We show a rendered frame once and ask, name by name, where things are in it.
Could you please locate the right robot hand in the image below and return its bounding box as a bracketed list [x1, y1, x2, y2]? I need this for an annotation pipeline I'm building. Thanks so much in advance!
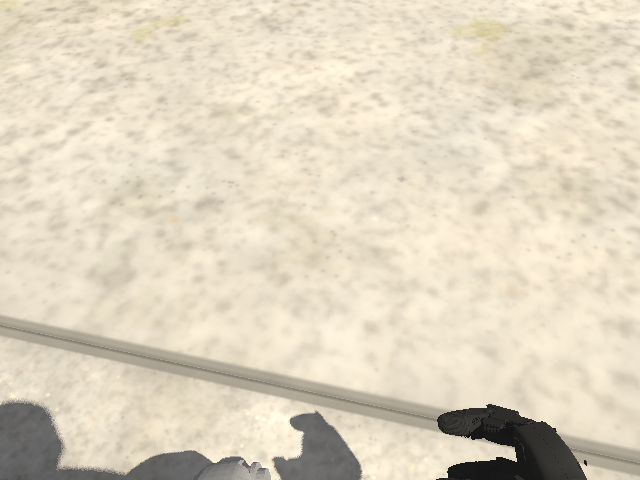
[436, 404, 587, 480]

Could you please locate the robot left thigh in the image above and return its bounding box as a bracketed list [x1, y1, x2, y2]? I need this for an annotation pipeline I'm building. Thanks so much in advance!
[194, 460, 271, 480]

